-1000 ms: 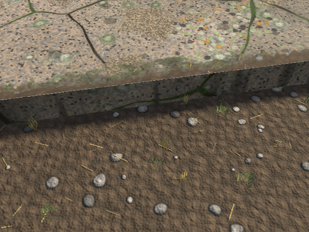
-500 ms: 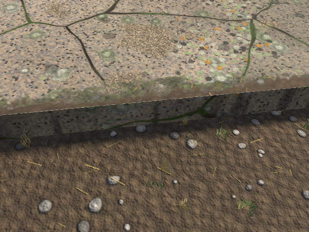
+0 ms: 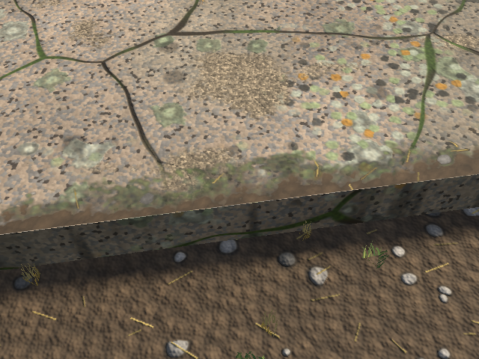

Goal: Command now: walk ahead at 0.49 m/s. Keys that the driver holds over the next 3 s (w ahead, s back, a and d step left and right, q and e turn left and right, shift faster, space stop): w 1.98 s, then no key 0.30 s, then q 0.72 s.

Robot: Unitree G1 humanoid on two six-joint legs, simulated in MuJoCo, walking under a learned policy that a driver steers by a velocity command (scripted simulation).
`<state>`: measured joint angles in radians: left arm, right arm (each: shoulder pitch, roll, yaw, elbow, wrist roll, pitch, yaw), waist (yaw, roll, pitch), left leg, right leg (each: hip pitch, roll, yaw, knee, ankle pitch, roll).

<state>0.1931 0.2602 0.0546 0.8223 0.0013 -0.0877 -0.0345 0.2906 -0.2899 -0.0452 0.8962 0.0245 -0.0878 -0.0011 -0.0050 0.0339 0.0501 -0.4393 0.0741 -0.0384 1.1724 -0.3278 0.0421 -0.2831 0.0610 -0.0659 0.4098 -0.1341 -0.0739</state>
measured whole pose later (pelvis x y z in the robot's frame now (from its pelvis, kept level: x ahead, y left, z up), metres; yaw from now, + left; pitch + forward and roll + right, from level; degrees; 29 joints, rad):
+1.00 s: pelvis +0.53 +0.00 +0.00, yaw +0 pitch +0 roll +1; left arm 0.19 0.23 0.03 0.95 0.02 -0.08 0.00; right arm 0.26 -0.23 -0.03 1.00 -0.03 -0.06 0.00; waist -0.02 0.03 0.04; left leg -0.36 0.02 0.00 1.06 -0.34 0.05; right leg -0.25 0.04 -0.11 0.39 -0.14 -0.10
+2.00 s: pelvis +1.10 +0.10 +0.18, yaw +1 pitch +5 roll -2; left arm -0.01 0.20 0.01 0.74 0.05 -0.06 -0.08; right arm 0.49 -0.16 0.01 1.01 -0.07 -0.15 0.08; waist -0.06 0.00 -0.09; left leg 0.01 -0.06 0.06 0.27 -0.37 0.09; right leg -0.87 -0.03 0.01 0.87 0.13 -0.05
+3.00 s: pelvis +1.34 +0.11 +0.18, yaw +21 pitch +4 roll -1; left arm 0.12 0.24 0.06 0.79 0.02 -0.01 0.03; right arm 0.19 -0.29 -0.10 0.66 0.01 0.04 -0.05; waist -0.02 0.04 -0.02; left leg -0.49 -0.11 -0.17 0.72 -0.38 0.01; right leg -0.34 0.03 0.04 0.52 -0.25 -0.01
